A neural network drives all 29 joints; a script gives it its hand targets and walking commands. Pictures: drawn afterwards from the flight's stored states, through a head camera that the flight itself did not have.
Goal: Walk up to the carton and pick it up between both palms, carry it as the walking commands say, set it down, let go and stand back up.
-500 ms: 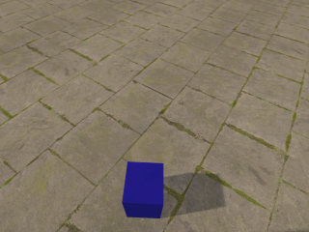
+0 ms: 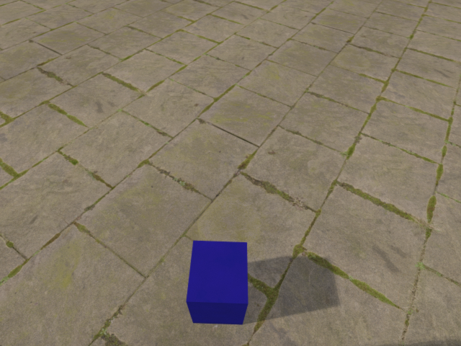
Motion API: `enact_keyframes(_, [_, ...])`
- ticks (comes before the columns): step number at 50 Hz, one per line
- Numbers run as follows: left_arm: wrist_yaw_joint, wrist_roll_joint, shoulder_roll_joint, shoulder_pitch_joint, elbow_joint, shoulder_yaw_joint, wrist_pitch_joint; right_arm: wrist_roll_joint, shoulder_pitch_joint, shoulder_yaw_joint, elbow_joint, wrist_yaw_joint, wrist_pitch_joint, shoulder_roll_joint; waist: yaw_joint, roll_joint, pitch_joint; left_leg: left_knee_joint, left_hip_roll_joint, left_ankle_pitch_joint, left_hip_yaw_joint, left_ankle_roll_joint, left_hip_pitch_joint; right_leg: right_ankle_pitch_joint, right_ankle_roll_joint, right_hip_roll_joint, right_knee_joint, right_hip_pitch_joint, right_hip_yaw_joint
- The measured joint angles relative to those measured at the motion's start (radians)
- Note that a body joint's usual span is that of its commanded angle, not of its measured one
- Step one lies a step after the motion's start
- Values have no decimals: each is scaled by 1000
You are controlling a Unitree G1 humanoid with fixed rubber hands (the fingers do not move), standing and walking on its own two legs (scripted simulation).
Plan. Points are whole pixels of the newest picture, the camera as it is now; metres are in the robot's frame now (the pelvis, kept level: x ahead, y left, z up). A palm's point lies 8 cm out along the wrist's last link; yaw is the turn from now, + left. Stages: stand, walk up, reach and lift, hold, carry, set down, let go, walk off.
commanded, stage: walk up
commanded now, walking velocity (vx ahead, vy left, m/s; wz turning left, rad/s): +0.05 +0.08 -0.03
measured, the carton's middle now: (218, 284) +0.42 +0.02 -0.63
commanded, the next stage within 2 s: stand in 1.46 s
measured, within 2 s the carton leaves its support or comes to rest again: neither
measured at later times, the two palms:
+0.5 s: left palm out of the picture +0.03 +0.26 -0.14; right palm out of the picture -0.04 -0.21 -0.15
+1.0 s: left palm out of the picture +0.08 +0.23 -0.14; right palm out of the picture -0.02 -0.21 -0.15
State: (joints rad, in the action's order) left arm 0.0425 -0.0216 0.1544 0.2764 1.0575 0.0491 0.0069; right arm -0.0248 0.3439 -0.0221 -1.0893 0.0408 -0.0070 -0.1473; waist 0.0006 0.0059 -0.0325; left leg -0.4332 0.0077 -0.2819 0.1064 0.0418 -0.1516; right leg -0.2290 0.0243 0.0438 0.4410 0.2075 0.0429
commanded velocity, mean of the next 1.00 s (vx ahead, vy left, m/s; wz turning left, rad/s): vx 0.05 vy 0.10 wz -0.06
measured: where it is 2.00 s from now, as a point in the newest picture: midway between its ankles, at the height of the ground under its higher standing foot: outside the picture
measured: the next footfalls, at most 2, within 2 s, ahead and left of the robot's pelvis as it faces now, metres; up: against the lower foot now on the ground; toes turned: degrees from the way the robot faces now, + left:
right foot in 0.92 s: +0.06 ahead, -0.11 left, +0.00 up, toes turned +13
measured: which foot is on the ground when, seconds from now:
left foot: down 0.00-1.00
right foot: down 0.00-0.66, up 0.68-0.90, down 0.92-1.00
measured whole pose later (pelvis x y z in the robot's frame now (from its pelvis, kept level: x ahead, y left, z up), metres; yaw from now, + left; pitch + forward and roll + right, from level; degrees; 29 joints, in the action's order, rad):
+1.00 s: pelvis +0.03 +0.00 +0.00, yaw -2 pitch -1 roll +0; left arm 0.04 -0.02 0.14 0.21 1.03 0.04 0.00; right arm 0.00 0.35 -0.02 -1.09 0.05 0.00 -0.15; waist -0.03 0.03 -0.06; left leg -0.44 0.01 -0.34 0.15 0.04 -0.09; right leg -0.26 -0.03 0.02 0.50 0.23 0.11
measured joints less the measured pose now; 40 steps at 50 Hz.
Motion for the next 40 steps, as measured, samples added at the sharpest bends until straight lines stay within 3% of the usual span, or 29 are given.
enact_keyframes(33, [7,1,37,23,-40,7,-21,-4,-15,-14,45,-12,19,-43,-11,8,-5,-51,28,-46,47,29,-22,-41,29,35,79,50,-40])
enact_keyframes(36, [-3,2,43,31,-40,6,-35,-8,-2,-10,51,-13,12,-38,-18,-7,6,-7,40,-35,67,45,5,-152,-8,43,211,103,-35])
enact_keyframes(40, [-2,3,40,-8,-69,5,-30,0,28,-3,31,2,9,-18,-25,3,-11,32,27,-18,60,37,37,-213,-12,18,339,146,0])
